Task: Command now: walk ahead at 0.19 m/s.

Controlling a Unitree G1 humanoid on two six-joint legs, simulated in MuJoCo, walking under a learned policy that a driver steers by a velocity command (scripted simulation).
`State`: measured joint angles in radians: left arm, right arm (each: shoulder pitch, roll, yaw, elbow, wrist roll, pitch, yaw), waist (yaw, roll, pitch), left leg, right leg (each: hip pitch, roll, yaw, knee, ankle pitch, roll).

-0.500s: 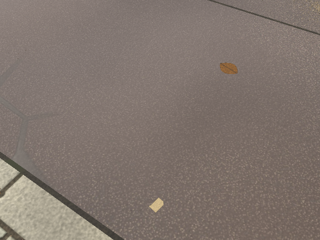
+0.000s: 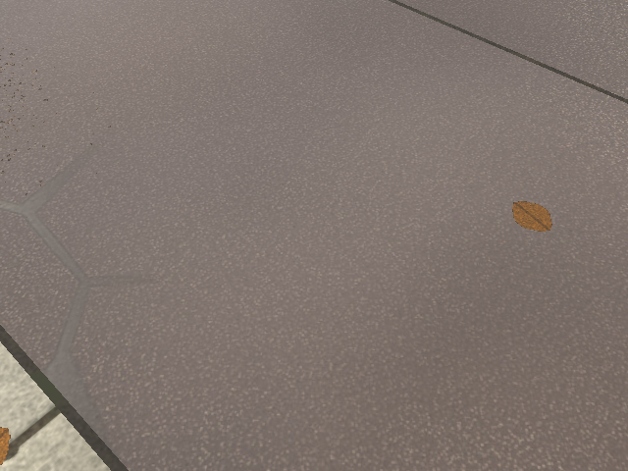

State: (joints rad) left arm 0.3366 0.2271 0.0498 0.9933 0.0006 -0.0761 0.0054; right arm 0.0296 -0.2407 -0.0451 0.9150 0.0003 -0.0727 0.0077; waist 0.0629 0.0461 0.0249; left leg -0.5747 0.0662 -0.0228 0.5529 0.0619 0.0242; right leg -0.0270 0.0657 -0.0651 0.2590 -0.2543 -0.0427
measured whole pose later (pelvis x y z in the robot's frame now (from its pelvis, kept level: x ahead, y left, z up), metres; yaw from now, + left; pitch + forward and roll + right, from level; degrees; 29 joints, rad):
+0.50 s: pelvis +0.10 +0.01 -0.01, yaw +0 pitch +0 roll +0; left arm 0.26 0.21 0.05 1.05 0.01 -0.01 0.04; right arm 0.13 -0.21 -0.04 1.02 -0.01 -0.01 -0.03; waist 0.00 0.02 0.01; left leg -0.31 -0.01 0.03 0.46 -0.15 0.02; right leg -0.22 -0.04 0.00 0.52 -0.29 0.03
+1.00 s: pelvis +0.13 +0.00 -0.01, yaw +0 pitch -1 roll +0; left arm 0.26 0.18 0.03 1.08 0.00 -0.02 0.04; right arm 0.12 -0.21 -0.05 1.10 0.00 0.01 -0.04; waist 0.00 0.00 0.04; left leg -0.26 0.01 0.01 0.50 -0.21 0.00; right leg -0.14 -0.01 -0.02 0.48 -0.33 0.00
